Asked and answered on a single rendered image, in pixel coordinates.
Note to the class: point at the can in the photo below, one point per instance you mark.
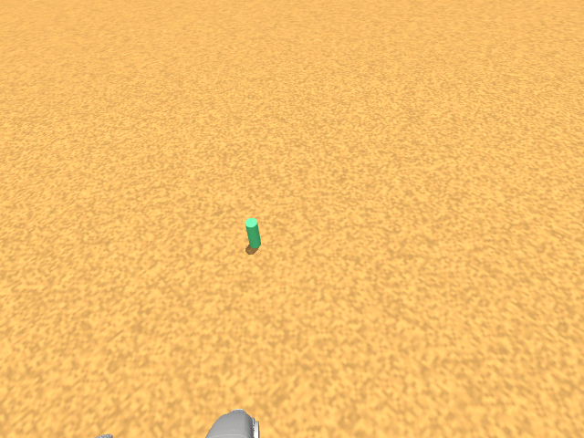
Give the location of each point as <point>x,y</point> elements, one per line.
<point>253,232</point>

